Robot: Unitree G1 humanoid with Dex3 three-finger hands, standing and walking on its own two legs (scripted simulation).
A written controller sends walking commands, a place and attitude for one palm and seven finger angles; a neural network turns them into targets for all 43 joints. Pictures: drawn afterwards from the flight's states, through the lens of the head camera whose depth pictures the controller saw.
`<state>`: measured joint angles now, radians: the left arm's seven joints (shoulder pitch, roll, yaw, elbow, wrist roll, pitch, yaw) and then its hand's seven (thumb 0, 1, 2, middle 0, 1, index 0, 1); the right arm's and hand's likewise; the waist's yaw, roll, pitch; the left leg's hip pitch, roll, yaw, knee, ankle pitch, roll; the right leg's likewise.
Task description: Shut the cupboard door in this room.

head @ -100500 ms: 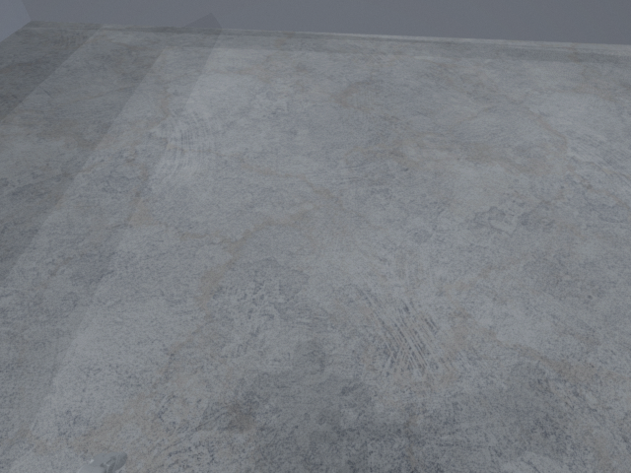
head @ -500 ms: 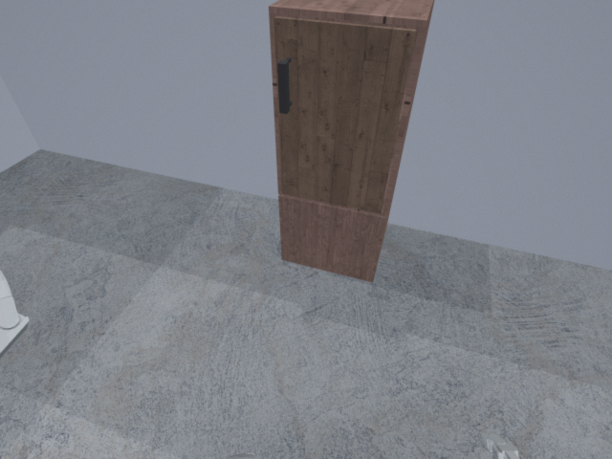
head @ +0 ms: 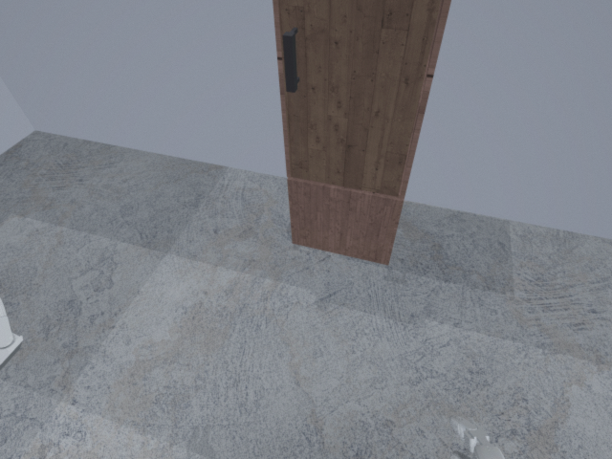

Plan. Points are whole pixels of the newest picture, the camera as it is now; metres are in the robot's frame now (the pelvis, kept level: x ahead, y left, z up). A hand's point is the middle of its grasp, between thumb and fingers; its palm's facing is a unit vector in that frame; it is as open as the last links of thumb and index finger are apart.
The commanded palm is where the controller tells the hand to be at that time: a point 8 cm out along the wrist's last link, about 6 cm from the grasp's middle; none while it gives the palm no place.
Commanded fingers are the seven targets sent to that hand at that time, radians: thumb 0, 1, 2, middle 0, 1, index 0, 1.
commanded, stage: stop stepping back and stand still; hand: left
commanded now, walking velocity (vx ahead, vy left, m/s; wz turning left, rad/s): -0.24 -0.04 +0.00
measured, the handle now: (293, 60) +1.02 +0.11 +0.06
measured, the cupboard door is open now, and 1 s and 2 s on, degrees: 0 0 0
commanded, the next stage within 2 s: let the arm hang, fingers relaxed in 0.26 s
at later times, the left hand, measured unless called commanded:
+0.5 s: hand (103, 419) +0.17 +0.27 -0.02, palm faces +0.13 -0.88 -0.47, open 7.4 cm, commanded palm none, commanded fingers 0.00 0.90 0.90 -0.20 -0.30 -0.20 -0.30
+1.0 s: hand out of the picture -0.14 +0.20 -0.16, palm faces +0.06 -0.96 -0.26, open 7.3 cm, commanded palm none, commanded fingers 0.00 0.90 0.90 -0.20 -0.30 -0.20 -0.30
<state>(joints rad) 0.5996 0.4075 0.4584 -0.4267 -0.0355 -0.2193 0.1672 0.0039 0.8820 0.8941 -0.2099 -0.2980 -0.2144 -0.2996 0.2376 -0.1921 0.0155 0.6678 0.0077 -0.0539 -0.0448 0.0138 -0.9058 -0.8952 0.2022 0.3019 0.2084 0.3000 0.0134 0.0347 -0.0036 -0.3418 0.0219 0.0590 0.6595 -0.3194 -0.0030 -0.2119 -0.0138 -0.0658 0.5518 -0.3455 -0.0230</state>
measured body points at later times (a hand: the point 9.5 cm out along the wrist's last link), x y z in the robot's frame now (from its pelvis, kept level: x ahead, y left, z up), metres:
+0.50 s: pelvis -0.03 +0.02 -0.01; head -0.02 -0.02 +0.44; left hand +0.16 +0.32 +0.01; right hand +0.14 -0.23 -0.12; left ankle +0.02 +0.12 -0.73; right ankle -0.03 -0.10 -0.73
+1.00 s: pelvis -0.06 +0.01 +0.00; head -0.05 +0.00 +0.45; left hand -0.14 +0.25 -0.14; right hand -0.07 -0.21 -0.16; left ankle +0.02 +0.12 -0.73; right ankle -0.06 -0.10 -0.73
